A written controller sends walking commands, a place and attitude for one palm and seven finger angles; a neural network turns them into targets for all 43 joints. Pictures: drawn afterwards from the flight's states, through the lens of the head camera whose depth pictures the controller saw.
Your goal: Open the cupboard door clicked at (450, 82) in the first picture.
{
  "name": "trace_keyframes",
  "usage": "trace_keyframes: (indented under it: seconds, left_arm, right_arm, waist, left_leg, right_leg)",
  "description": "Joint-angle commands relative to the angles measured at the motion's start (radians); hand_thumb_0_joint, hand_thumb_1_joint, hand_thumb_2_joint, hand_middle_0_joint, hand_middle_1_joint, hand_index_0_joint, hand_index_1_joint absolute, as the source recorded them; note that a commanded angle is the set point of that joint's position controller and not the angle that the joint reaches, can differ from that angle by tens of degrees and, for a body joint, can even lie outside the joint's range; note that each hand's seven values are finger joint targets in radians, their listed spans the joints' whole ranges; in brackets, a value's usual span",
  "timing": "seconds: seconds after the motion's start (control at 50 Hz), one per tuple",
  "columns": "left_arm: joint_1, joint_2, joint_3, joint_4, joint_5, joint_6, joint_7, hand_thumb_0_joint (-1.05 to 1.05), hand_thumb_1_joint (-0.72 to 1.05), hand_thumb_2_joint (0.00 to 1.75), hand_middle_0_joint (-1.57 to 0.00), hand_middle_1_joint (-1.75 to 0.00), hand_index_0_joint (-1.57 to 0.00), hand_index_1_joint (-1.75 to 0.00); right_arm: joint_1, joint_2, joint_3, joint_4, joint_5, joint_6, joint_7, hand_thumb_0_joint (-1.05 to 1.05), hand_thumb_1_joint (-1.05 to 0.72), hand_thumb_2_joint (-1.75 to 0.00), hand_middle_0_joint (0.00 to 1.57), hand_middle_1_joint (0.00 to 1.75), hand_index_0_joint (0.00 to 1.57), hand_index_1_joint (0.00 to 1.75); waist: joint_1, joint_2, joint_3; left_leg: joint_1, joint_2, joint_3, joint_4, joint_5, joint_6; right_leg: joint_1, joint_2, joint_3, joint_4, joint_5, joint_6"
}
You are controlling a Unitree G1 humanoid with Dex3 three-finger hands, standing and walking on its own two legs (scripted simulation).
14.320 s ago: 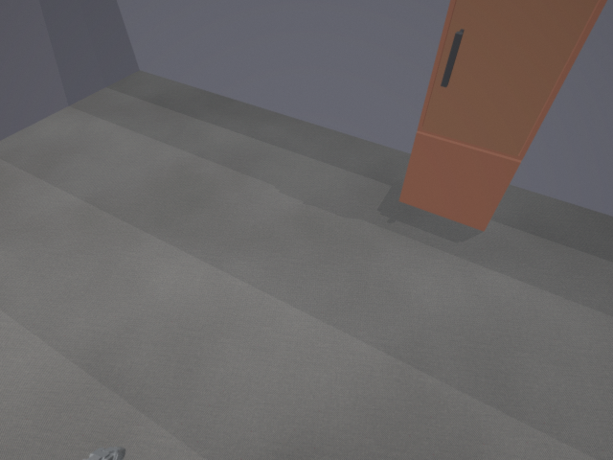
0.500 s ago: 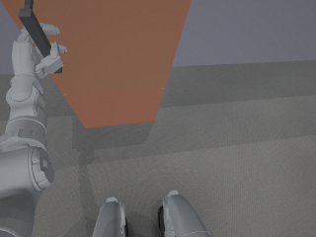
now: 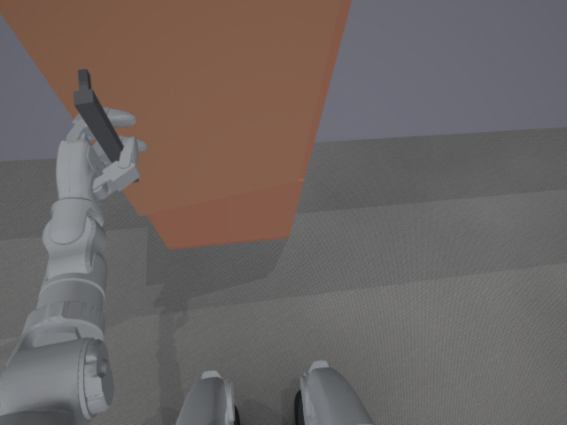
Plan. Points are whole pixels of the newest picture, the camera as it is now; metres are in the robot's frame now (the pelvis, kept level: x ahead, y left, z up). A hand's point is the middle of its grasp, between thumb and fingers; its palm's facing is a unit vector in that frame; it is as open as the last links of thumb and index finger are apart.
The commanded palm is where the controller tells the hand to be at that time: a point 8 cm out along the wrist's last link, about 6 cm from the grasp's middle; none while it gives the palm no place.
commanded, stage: pull the door open along its arc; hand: left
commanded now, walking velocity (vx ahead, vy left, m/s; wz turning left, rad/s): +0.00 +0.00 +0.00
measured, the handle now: (110, 133) +0.51 +0.22 +0.05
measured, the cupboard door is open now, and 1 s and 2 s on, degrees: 9 48 49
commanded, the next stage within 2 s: open thumb and fingers to let go in 0.68 s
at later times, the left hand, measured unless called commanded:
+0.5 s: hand (195, 241) +0.35 +0.10 +0.04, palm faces +0.45 -0.89 +0.00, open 5.8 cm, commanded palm +0.28 +0.13 +0.04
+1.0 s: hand (243, 272) +0.31 +0.04 +0.04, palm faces +0.45 -0.89 -0.04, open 6.7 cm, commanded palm +0.26 +0.08 +0.04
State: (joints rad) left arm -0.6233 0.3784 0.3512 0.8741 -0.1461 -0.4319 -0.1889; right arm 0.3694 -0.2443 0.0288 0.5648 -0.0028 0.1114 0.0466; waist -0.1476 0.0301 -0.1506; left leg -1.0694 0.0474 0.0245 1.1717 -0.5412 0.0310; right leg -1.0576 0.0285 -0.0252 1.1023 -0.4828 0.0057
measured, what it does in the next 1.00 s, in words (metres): shifts its weight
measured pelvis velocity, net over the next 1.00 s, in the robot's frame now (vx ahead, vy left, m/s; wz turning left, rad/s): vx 0.00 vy -0.06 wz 0.11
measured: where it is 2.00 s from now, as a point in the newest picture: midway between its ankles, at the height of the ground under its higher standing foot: outside the picture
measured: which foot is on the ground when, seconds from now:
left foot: down 0.00-1.00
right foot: down 0.00-1.00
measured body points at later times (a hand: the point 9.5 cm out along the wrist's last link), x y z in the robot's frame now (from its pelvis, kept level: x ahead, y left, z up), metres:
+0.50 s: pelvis +0.01 -0.02 +0.01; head +0.09 -0.02 +0.45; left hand +0.32 +0.14 +0.04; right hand +0.18 -0.23 -0.10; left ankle +0.00 +0.10 -0.64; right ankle +0.01 -0.13 -0.64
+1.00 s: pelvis +0.00 -0.06 +0.01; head +0.06 -0.07 +0.45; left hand +0.28 +0.08 +0.04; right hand +0.20 -0.26 -0.11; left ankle +0.00 +0.10 -0.64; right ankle +0.01 -0.13 -0.64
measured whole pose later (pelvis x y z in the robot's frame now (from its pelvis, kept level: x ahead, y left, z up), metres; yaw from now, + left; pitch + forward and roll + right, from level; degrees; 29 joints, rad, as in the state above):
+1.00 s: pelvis +0.00 -0.06 +0.01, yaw +6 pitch +17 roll +1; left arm -0.02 -0.12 -0.17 0.34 0.12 -0.38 0.60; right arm 0.16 -0.18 -0.01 0.60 -0.09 -0.05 0.03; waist -0.01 0.02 -0.18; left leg -0.91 0.01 -0.05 1.11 -0.51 -0.06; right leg -0.91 -0.01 -0.10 1.15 -0.54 -0.08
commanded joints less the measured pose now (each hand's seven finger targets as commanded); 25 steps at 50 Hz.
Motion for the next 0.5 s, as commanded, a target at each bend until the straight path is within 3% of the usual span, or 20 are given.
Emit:
trace_keyframes:
  seconds: [0.0,0.02,0.06,0.1,0.14,0.16,0.22,0.24,0.26,0.32,0.36,0.42,0.48]
  left_arm:
    - [0.024,0.116,-0.012,-0.326,-0.039,-0.069,0.005,0.00,0.90,0.90,-0.40,-1.35,-0.40,-1.35]
    - [0.074,0.071,0.061,-0.368,-0.094,-0.066,0.095,0.00,0.90,0.90,-0.40,-1.35,-0.40,-1.35]
    - [0.153,-0.004,0.032,-0.409,-0.075,-0.066,0.228,0.00,0.90,0.90,-0.40,-1.35,-0.40,-1.35]
    - [0.189,-0.045,0.019,-0.479,-0.031,-0.079,0.352,0.00,0.90,0.90,-0.40,-1.35,-0.40,-1.35]
    - [0.218,-0.123,-0.045,-0.511,0.030,-0.084,0.465,0.00,0.90,0.90,-0.40,-1.35,-0.40,-1.35]
    - [0.206,-0.128,-0.056,-0.529,0.064,-0.090,0.518,0.00,0.90,0.90,-0.40,-1.35,-0.40,-1.35]
    - [0.219,-0.234,-0.144,-0.548,0.144,-0.092,0.632,0.00,0.90,0.90,-0.40,-1.35,-0.40,-1.35]
    - [0.212,-0.264,-0.181,-0.563,0.167,-0.090,0.662,0.00,0.90,0.90,-0.40,-1.35,-0.40,-1.35]
    - [0.215,-0.279,-0.198,-0.574,0.185,-0.090,0.691,0.00,0.90,0.90,-0.40,-1.35,-0.40,-1.35]
    - [0.260,-0.368,-0.298,-0.612,0.228,-0.081,0.742,0.00,0.90,0.90,-0.40,-1.35,-0.40,-1.35]
    - [0.274,-0.395,-0.348,-0.643,0.246,-0.078,0.754,0.00,0.90,0.90,-0.40,-1.35,-0.40,-1.35]
    - [0.368,-0.466,-0.430,-0.700,0.251,-0.072,0.759,0.00,0.90,0.90,-0.40,-1.35,-0.40,-1.35]
    - [0.414,-0.496,-0.475,-0.730,0.256,-0.066,0.762,0.00,0.90,0.90,-0.40,-1.35,-0.40,-1.35]
  right_arm:
    - [0.074,-0.163,-0.082,-0.109,0.013,-0.040,-0.008,0.00,-0.90,-0.90,0.20,0.30,0.20,0.30]
    - [0.053,-0.143,-0.081,-0.120,0.008,-0.049,-0.010,0.00,-0.90,-0.90,0.20,0.30,0.20,0.30]
    - [0.031,-0.132,-0.077,-0.118,-0.002,-0.067,-0.005,0.00,-0.90,-0.90,0.20,0.30,0.20,0.30]
    - [0.016,-0.118,-0.078,-0.117,-0.023,-0.074,0.003,0.00,-0.90,-0.90,0.20,0.30,0.20,0.30]
    - [-0.001,-0.108,-0.077,-0.116,-0.041,-0.075,0.015,0.00,-0.90,-0.90,0.20,0.30,0.20,0.30]
    - [-0.005,-0.107,-0.078,-0.118,-0.049,-0.075,0.016,0.00,-0.90,-0.90,0.20,0.30,0.20,0.30]
    - [-0.039,-0.092,-0.083,-0.116,-0.065,-0.073,0.020,0.00,-0.90,-0.90,0.20,0.30,0.20,0.30]
    - [-0.049,-0.088,-0.084,-0.115,-0.070,-0.075,0.020,0.00,-0.90,-0.90,0.20,0.30,0.20,0.30]
    - [-0.054,-0.087,-0.088,-0.117,-0.074,-0.078,0.017,0.00,-0.90,-0.90,0.20,0.30,0.20,0.30]
    - [-0.090,-0.072,-0.089,-0.115,-0.076,-0.084,0.016,0.00,-0.90,-0.90,0.20,0.30,0.20,0.30]
    - [-0.102,-0.067,-0.092,-0.113,-0.081,-0.091,0.011,0.00,-0.90,-0.90,0.20,0.30,0.20,0.30]
    - [-0.134,-0.050,-0.087,-0.120,-0.078,-0.104,0.010,0.00,-0.90,-0.90,0.20,0.30,0.20,0.30]
    - [-0.162,-0.040,-0.081,-0.122,-0.080,-0.122,0.003,0.00,-0.90,-0.90,0.20,0.30,0.20,0.30]
  waist:
    - [0.082,0.036,-0.463]
    - [0.127,0.024,-0.440]
    - [0.129,0.013,-0.386]
    - [0.141,0.020,-0.406]
    - [0.137,0.019,-0.380]
    - [0.134,-0.011,-0.374]
    - [0.129,-0.018,-0.384]
    - [0.123,-0.010,-0.382]
    - [0.120,-0.046,-0.398]
    - [0.123,-0.023,-0.407]
    - [0.113,-0.060,-0.414]
    - [0.127,-0.044,-0.398]
    - [0.121,-0.072,-0.360]
  left_leg:
    - [0.356,-0.027,-0.034,-0.151,0.553,-0.015]
    - [0.327,-0.030,-0.022,-0.164,0.548,-0.021]
    - [0.307,-0.028,-0.023,-0.174,0.517,-0.033]
    - [0.308,-0.031,-0.015,-0.171,0.533,-0.040]
    - [0.307,-0.030,-0.016,-0.168,0.520,-0.046]
    - [0.296,-0.030,-0.023,-0.163,0.512,-0.044]
    - [0.304,-0.035,-0.021,-0.158,0.475,-0.042]
    - [0.310,-0.036,-0.020,-0.157,0.468,-0.043]
    - [0.310,-0.037,-0.023,-0.153,0.458,-0.039]
    - [0.340,-0.040,-0.020,-0.161,0.452,-0.040]
    - [0.349,-0.040,-0.022,-0.156,0.452,-0.035]
    - [0.367,-0.043,-0.018,-0.172,0.446,-0.037]
    - [0.350,-0.048,-0.019,-0.172,0.409,-0.032]
  right_leg:
    - [0.354,0.022,-0.025,-0.099,0.469,-0.022]
    - [0.375,0.019,-0.032,-0.106,0.469,-0.019]
    - [0.357,0.018,-0.040,-0.102,0.440,-0.020]
    - [0.381,0.010,-0.034,-0.085,0.468,-0.022]
    - [0.364,0.004,-0.036,-0.077,0.453,-0.026]
    - [0.365,0.005,-0.037,-0.073,0.447,-0.029]
    - [0.365,-0.003,-0.032,-0.074,0.433,-0.031]
    - [0.365,-0.006,-0.031,-0.077,0.433,-0.032]
    - [0.373,-0.003,-0.031,-0.082,0.428,-0.031]
    - [0.389,-0.008,-0.031,-0.093,0.434,-0.034]
    - [0.401,-0.007,-0.029,-0.101,0.447,-0.033]
    - [0.429,-0.012,-0.031,-0.116,0.453,-0.036]
    - [0.433,-0.017,-0.024,-0.134,0.440,-0.035]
